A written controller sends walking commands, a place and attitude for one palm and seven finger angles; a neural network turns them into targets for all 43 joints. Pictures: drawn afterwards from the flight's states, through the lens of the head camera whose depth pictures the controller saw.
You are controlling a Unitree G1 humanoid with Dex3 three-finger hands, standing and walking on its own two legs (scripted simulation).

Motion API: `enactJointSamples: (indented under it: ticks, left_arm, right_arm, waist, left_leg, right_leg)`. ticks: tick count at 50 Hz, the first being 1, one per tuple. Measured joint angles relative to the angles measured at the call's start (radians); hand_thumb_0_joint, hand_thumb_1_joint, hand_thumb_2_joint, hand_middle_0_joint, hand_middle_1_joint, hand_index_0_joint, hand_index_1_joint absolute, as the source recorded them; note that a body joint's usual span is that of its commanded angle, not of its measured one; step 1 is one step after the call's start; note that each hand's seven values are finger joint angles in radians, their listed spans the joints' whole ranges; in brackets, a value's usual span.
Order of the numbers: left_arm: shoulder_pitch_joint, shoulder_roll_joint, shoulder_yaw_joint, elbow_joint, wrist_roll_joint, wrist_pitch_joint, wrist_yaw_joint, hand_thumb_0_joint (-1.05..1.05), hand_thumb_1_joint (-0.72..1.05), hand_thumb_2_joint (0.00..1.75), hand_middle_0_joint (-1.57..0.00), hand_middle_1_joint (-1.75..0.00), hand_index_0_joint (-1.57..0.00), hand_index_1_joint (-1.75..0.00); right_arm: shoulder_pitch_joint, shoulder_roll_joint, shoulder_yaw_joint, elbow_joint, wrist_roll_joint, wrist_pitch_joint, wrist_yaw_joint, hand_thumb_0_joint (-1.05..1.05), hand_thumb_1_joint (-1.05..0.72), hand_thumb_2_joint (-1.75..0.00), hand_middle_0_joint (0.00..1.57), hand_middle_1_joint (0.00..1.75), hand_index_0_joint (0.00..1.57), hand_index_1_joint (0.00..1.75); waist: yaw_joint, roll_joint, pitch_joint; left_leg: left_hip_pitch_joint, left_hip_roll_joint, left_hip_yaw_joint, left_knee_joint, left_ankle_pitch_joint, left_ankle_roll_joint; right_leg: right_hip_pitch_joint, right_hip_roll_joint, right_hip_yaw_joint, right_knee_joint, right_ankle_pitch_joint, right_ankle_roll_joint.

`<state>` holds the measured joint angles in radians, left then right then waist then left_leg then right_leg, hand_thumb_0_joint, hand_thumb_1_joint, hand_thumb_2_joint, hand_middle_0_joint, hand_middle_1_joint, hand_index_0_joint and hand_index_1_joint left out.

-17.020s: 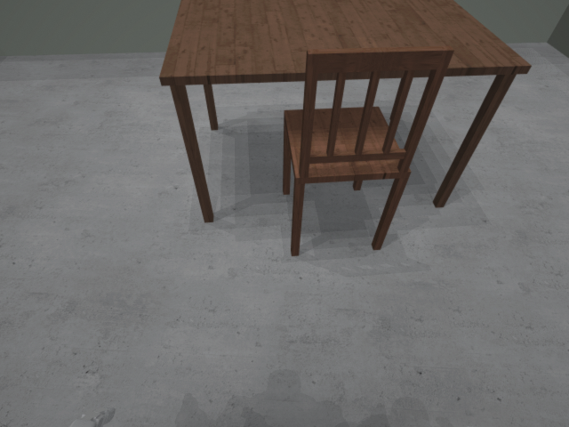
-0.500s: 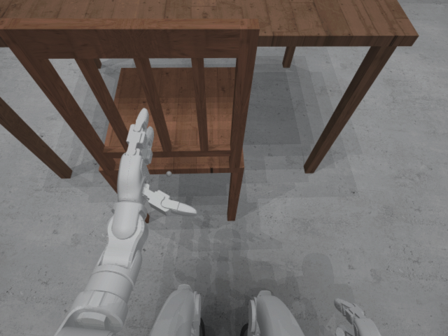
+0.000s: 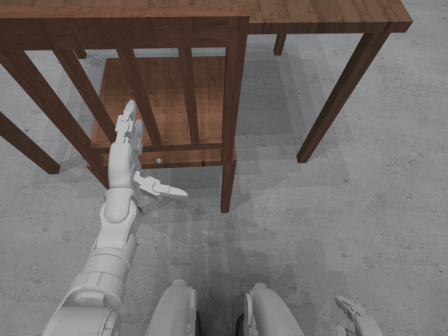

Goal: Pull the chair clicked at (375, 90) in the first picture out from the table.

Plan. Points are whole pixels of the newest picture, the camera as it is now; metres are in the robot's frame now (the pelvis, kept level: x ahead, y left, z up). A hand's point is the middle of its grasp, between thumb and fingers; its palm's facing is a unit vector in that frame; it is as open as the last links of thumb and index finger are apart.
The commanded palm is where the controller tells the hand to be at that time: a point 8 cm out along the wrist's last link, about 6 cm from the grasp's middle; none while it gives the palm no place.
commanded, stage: push the fingers through the gap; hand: left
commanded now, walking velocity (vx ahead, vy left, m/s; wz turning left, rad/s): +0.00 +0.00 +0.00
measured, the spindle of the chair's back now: (143, 104) +0.53 +0.15 +0.03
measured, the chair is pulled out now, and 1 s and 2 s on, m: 0.00 0.00 0.00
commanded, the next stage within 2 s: hook a spindle and tug to test in 1.26 s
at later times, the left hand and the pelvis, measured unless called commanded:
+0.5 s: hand (158, 132) +0.48 +0.12 +0.02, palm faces +0.07 -1.00 -0.04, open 16.9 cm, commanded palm +0.45 +0.17 +0.02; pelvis +0.00 +0.00 +0.00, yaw -1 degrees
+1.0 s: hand (153, 117) +0.51 +0.13 +0.02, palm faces +0.07 -1.00 -0.01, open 16.9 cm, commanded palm +0.47 +0.17 +0.02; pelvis +0.01 +0.01 +0.00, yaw -2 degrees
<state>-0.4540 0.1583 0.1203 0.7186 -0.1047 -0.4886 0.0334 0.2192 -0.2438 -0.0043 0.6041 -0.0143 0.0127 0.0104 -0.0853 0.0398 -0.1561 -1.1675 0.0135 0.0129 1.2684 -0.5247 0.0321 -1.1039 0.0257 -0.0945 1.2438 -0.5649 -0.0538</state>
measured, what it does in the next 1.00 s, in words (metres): stands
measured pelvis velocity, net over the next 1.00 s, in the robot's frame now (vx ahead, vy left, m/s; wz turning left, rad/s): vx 0.01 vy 0.01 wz -0.03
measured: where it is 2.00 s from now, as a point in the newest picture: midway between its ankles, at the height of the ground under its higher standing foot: outside the picture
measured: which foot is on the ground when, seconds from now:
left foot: down 0.00-1.00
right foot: down 0.00-1.00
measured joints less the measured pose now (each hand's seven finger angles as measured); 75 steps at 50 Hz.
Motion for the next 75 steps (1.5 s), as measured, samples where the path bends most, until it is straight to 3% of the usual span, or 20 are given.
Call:
enactJointSamples:
  ticks: [7,15,26,32,51,64,75]
  left_arm:
    - [-0.04,0.024,0.036,0.039,0.039,-0.042,0.036,-0.01,-0.49,0.3,-0.06,-0.08,-0.06,-0.08]
    - [-0.137,0.048,0.065,0.154,0.027,-0.017,0.011,-0.01,-0.49,0.3,-0.06,-0.08,-0.06,-0.08]
    - [-0.26,0.085,0.132,0.275,0.066,-0.053,0.022,-0.01,-0.49,0.3,-0.06,-0.08,-0.06,-0.08]
    - [-0.303,0.116,0.171,0.306,0.057,-0.053,0.005,-0.01,-0.49,0.3,-0.06,-0.08,-0.06,-0.08]
    - [-0.337,0.123,0.179,0.346,0.078,-0.064,0.009,-0.01,-0.49,0.3,-0.06,-0.08,-0.06,-0.08]
    - [-0.31,0.091,0.144,0.334,0.087,-0.081,0.04,-0.01,-0.5,0.3,-0.06,-0.08,-0.06,-0.08]
    - [-0.33,0.109,0.159,0.344,0.087,-0.089,0.03,-0.01,-0.49,0.3,-0.09,-0.16,-0.08,-0.16]
  right_arm:
    - [0.022,0.0,0.0,0.012,-0.01,0.011,0.016,0.01,-0.91,-0.9,0.21,0.3,0.21,0.3]
    - [0.043,0.003,0.006,0.027,-0.006,0.028,0.018,0.01,-0.91,-0.9,0.21,0.3,0.21,0.3]
    - [0.059,-0.001,0.006,0.033,-0.024,0.037,0.026,0.01,-0.91,-0.9,0.21,0.3,0.21,0.3]
    - [0.072,0.0,0.007,0.032,-0.027,0.048,0.03,0.01,-0.91,-0.9,0.21,0.3,0.21,0.3]
    - [0.095,0.003,0.011,0.028,-0.038,0.091,0.055,0.0,-0.91,-0.9,0.21,0.3,0.21,0.3]
    - [0.085,0.01,0.008,0.028,-0.039,0.111,0.063,0.0,-0.91,-0.9,0.21,0.3,0.21,0.3]
    - [0.078,0.01,0.009,0.023,-0.041,0.115,0.061,0.0,-0.91,-0.9,0.21,0.3,0.21,0.3]
  waist:
    - [-0.009,0.001,-0.008]
    - [-0.022,0.003,-0.004]
    - [-0.054,0.003,-0.001]
    - [-0.062,0.003,0.003]
    - [-0.076,0.004,-0.008]
    - [-0.067,0.008,-0.009]
    - [-0.072,0.008,-0.007]
  left_leg:
    - [-0.003,0.003,0.012,0.002,-0.007,0.003]
    - [-0.017,0.003,0.006,0.001,-0.003,0.003]
    - [-0.058,0.008,0.011,0.018,-0.007,0.007]
    - [-0.077,0.011,0.013,0.024,-0.009,0.01]
    - [-0.069,0.013,0.009,0.013,-0.016,0.02]
    - [-0.055,0.009,0.008,0.006,-0.014,0.023]
    - [-0.067,0.012,0.01,0.017,-0.012,0.02]
  right_leg:
    - [-0.01,0.002,0.012,0.008,-0.005,0.003]
    - [-0.02,0.003,0.007,0.001,0.0,0.003]
    - [-0.062,0.007,0.011,0.016,0.0,0.006]
    - [-0.081,0.01,0.014,0.019,0.001,0.009]
    - [-0.063,0.015,0.012,-0.014,0.006,0.02]
    - [-0.046,0.012,0.012,-0.024,0.009,0.025]
    - [-0.063,0.014,0.013,-0.008,0.009,0.021]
